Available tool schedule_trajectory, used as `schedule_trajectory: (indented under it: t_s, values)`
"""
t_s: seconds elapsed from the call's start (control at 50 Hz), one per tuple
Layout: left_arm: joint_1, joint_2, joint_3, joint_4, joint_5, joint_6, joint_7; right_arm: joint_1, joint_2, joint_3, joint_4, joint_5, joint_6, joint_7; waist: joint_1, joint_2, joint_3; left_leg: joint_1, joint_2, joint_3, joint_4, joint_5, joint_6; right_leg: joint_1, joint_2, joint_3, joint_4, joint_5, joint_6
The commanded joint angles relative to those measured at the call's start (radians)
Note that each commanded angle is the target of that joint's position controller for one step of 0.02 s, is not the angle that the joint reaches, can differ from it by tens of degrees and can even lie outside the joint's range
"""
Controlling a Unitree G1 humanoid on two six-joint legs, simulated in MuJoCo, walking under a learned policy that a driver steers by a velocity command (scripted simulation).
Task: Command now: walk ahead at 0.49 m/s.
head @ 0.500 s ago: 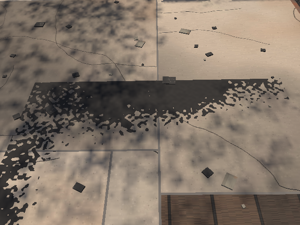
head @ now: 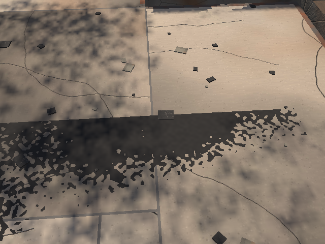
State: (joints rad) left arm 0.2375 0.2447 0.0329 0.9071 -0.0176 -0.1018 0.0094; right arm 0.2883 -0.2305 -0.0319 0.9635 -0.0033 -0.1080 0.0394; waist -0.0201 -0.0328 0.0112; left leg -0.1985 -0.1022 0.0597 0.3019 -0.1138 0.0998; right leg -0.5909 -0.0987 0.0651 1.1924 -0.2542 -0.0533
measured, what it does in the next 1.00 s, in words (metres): walks ahead: right foot, then left foot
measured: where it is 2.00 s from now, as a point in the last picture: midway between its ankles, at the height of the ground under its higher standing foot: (169, 134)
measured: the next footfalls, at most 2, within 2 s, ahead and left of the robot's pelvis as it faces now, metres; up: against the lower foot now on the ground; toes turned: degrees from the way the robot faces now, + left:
right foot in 0.32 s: +0.35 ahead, -0.17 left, +0.00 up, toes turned -1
left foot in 0.90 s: +0.66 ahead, +0.07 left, +0.00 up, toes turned +3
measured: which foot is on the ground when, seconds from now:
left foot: down 0.00-0.34, up 0.36-0.88, down 0.90-1.00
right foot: up 0.00-0.30, down 0.32-0.92, up 0.94-1.00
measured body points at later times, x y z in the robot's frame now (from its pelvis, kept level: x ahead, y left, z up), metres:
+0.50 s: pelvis +0.28 -0.09 +0.00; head +0.30 -0.10 +0.45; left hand +0.36 +0.17 -0.12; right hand +0.34 -0.35 -0.14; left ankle +0.23 +0.07 -0.65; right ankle +0.31 -0.17 -0.74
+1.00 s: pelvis +0.55 -0.02 -0.01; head +0.58 -0.01 +0.44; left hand +0.54 +0.24 -0.16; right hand +0.71 -0.27 -0.12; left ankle +0.62 +0.06 -0.74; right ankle +0.40 -0.17 -0.65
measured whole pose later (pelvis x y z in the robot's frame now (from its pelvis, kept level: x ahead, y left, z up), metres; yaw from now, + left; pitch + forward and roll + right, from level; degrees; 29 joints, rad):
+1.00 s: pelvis +0.55 -0.02 -0.01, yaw +1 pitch +2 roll -1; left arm 0.36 0.25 0.04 0.98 -0.03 -0.09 0.00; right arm 0.10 -0.24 -0.05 0.86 0.01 -0.10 0.03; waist 0.02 -0.02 0.03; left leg -0.42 -0.02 0.06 0.53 -0.16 0.07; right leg -0.30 -0.01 0.04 1.14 -0.43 -0.04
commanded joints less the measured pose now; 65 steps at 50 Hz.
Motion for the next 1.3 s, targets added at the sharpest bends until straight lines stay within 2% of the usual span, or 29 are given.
schedule_trajectory:
  t_s: [0.02,0.12,0.22,0.28,0.3,0.32,0.34,0.36,0.38,0.4,0.42,0.44,0.48,0.54,0.68,0.8,0.86,0.88,0.9,0.92,0.94,0.96,0.98,1.0,1.02,1.06,1.1,1.18,1.3]
  values:
    - [0.063,0.049,0.015,-0.043,0.016,0.012,0.014,-0.041,-0.109,-0.014,-0.047,-0.003,-0.023,-0.012,0.055,0.078,0.046,-0.114,0.278,-0.221,-0.222,0.056,0.174,-0.041,-0.063,-0.004,-0.098,0.12,0.037]
    - [-0.152,0.033,0.009,-0.108,0.012,0.0,0.005,0.075,-0.147,-0.02,-0.019,0.014,-0.007,-0.036,-0.022,0.069,0.042,0.002,0.259,-0.167,-0.198,0.107,0.12,-0.06,-0.028,-0.039,-0.465,0.354,0.048]
    - [-0.291,0.043,0.003,-0.161,-0.004,-0.008,-0.025,0.156,-0.16,-0.025,0.016,0.024,0.012,-0.038,-0.066,0.086,0.068,0.161,0.319,-0.184,-0.133,0.072,0.108,-0.06,0.007,-0.051,-0.628,0.292,0.035]
    - [-0.248,0.078,0.015,-0.168,-0.004,-0.021,-0.041,0.138,-0.18,-0.033,0.018,0.023,0.029,-0.043,-0.018,0.109,0.041,0.224,0.354,-0.199,-0.041,0.186,0.083,0.04,0.036,-0.067,-0.691,0.177,-0.008]
    - [-0.159,0.105,0.03,-0.145,-0.002,-0.024,-0.04,0.114,-0.181,-0.032,0.011,0.021,0.034,-0.043,0.036,0.112,-0.008,0.216,0.327,-0.172,0.06,0.345,0.064,0.169,0.068,-0.093,-0.716,0.16,-0.029]
    - [0.02,0.16,0.058,-0.091,-0.002,-0.026,-0.034,0.101,-0.155,-0.022,0.0,0.011,0.037,-0.043,0.112,0.092,-0.12,0.147,0.266,-0.123,0.267,0.435,0.036,0.41,0.066,-0.083,-0.711,0.178,-0.065]
    - [0.223,0.255,0.081,-0.056,0.01,-0.023,-0.025,0.106,-0.112,-0.001,-0.035,-0.012,0.031,-0.044,0.169,-0.054,-0.293,-0.066,0.187,-0.056,0.621,0.164,-0.004,0.722,-0.149,0.171,-0.704,0.204,-0.14]
    - [0.255,0.293,0.087,-0.035,0.019,-0.017,-0.037,0.234,0.012,0.031,-0.027,0.011,0.006,-0.032,0.099,-0.329,-0.391,-0.45,0.026,-0.088,0.903,-0.426,-0.051,1.004,-0.317,0.622,-0.845,0.02,-0.286]
    - [0.218,0.181,0.059,-0.049,0.014,-0.019,-0.039,0.174,-0.119,0.003,-0.018,0.033,-0.014,-0.03,0.122,-0.183,-0.314,-0.557,0.089,-0.195,1.016,-0.429,-0.033,0.944,-0.286,0.624,-0.889,-0.052,-0.244]
    - [0.123,0.139,0.045,-0.069,0.009,-0.02,-0.037,0.076,-0.165,-0.011,-0.047,0.046,-0.025,-0.028,0.103,-0.116,-0.184,-0.59,0.138,-0.174,1.012,-0.324,-0.018,0.804,-0.254,0.459,-0.9,0.031,-0.198]
    - [0.036,0.121,0.036,-0.087,0.012,-0.018,-0.04,0.033,-0.155,-0.012,-0.054,0.039,-0.023,-0.036,0.068,-0.022,-0.125,-0.537,0.188,-0.147,0.969,-0.231,-0.026,0.664,-0.212,0.341,-0.926,0.155,-0.178]
    - [-0.005,0.098,0.03,-0.092,0.015,-0.018,-0.045,0.011,-0.142,-0.018,-0.058,0.023,-0.015,-0.041,0.044,-0.003,-0.075,-0.502,0.215,-0.138,0.911,-0.177,-0.035,0.567,-0.171,0.26,-0.96,0.224,-0.169]
    - [-0.003,0.072,0.024,-0.073,0.023,-0.021,-0.05,0.042,-0.1,-0.019,-0.053,0.02,0.01,-0.041,0.005,-0.038,-0.06,-0.418,0.238,-0.131,0.852,-0.125,-0.046,0.479,-0.123,0.167,-1.01,0.294,-0.163]
    - [0.05,0.108,0.034,-0.038,0.021,-0.024,-0.039,-0.003,-0.087,-0.023,-0.074,0.013,0.028,-0.045,-0.002,-0.025,-0.021,-0.475,0.245,-0.116,0.768,-0.051,-0.068,0.461,-0.115,0.096,-1.043,0.405,-0.177]
    - [0.152,0.133,0.036,0.01,0.011,-0.005,-0.01,-0.259,-0.063,-0.018,-0.153,0.013,0.02,-0.033,0.065,-0.024,0.041,-0.507,0.213,-0.078,0.387,0.219,-0.08,0.51,-0.088,0.009,-1.083,0.342,-0.141]
    - [0.223,0.146,0.045,0.062,0.002,0.018,0.001,-0.396,-0.071,-0.013,-0.213,0.024,0.004,-0.001,0.089,-0.029,0.086,-0.532,0.186,-0.07,0.244,0.132,-0.044,0.683,-0.159,0.019,-1.015,0.364,-0.133]
    - [0.181,0.17,0.054,0.057,0.002,0.03,0.005,-0.306,-0.112,-0.031,-0.199,0.024,-0.005,0.007,0.023,-0.061,0.018,-0.336,0.13,-0.024,0.209,0.041,-0.005,0.7,-0.159,0.002,-0.893,0.636,-0.106]
    - [0.158,0.165,0.051,0.052,0.005,0.036,0.005,-0.179,-0.144,-0.051,-0.16,0.022,-0.006,0.002,-0.045,-0.061,-0.056,-0.157,0.093,0.005,0.193,0.048,0.018,0.669,-0.119,-0.03,-0.75,0.78,-0.085]
    - [0.147,0.142,0.04,0.037,0.013,0.036,0.004,0.01,-0.199,-0.075,-0.106,0.018,-0.004,-0.007,-0.12,-0.032,-0.176,0.131,0.145,-0.054,0.221,0.081,0.06,0.522,-0.066,-0.064,-0.519,0.711,-0.054]
    - [0.24,0.049,0.012,0.017,0.024,0.021,-0.004,0.16,-0.302,-0.1,-0.081,-0.005,0.001,-0.016,-0.107,0.179,-0.341,0.538,0.408,-0.451,0.206,0.024,0.194,0.146,0.074,-0.108,-0.119,0.282,0.012]
    - [0.274,0.015,-0.002,0.036,0.008,-0.006,-0.013,0.172,-0.259,-0.084,-0.071,0.005,0.007,-0.012,-0.092,0.306,-0.44,0.646,0.516,-0.805,0.029,-0.092,0.278,-0.061,0.167,0.011,0.103,-0.305,0.028]
    - [0.188,0.118,0.025,0.018,-0.019,-0.024,-0.018,0.095,-0.196,-0.065,-0.081,0.016,0.005,-0.011,-0.092,0.222,-0.29,0.523,0.477,-0.7,0.003,-0.158,0.219,-0.16,0.098,0.064,0.183,-0.278,0.006]
    - [0.1,0.14,0.03,-0.009,-0.03,-0.032,-0.016,0.006,-0.155,-0.053,-0.103,0.015,0.005,-0.013,-0.067,0.155,-0.173,0.36,0.439,-0.541,-0.018,-0.123,0.176,-0.167,0.041,0.03,0.155,-0.184,-0.007]
    - [0.058,0.13,0.034,-0.016,-0.02,-0.027,-0.008,-0.068,-0.126,-0.043,-0.113,0.009,0.003,-0.009,-0.029,0.08,-0.091,0.196,0.394,-0.431,-0.057,-0.044,0.15,-0.121,-0.003,0.007,0.085,-0.101,-0.004]
    - [0.061,0.123,0.043,-0.014,-0.005,-0.014,0.0,-0.104,-0.096,-0.034,-0.115,0.0,-0.003,-0.005,0.006,0.088,-0.057,0.095,0.353,-0.355,-0.089,0.007,0.129,-0.058,-0.035,0.01,0.019,-0.051,-0.003]
    - [0.108,0.07,0.04,-0.003,0.001,0.014,0.004,-0.098,-0.093,-0.033,-0.097,-0.004,-0.007,-0.001,0.04,0.113,-0.042,0.002,0.322,-0.283,-0.143,0.049,0.131,0.019,-0.051,0.003,-0.034,-0.005,0.004]
    - [0.08,0.068,0.043,-0.017,0.005,0.026,0.008,-0.062,-0.124,-0.04,-0.075,-0.003,-0.011,-0.009,0.046,0.1,-0.013,-0.018,0.317,-0.235,-0.174,0.111,0.145,-0.019,-0.059,-0.005,-0.095,0.053,0.021]
    - [-0.068,0.067,0.048,-0.066,0.014,0.024,0.005,0.008,-0.144,-0.042,-0.047,0.001,-0.001,-0.034,0.013,0.081,0.017,0.05,0.305,-0.179,-0.188,0.175,0.125,-0.128,-0.058,-0.013,-0.312,0.252,0.045]
    - [-0.263,0.044,0.031,-0.122,0.003,0.012,-0.02,0.111,-0.16,-0.043,-0.001,0.015,0.012,-0.043,-0.054,0.084,0.062,0.157,0.304,-0.131,-0.178,0.139,0.098,-0.109,-0.007,-0.056,-0.583,0.364,0.04]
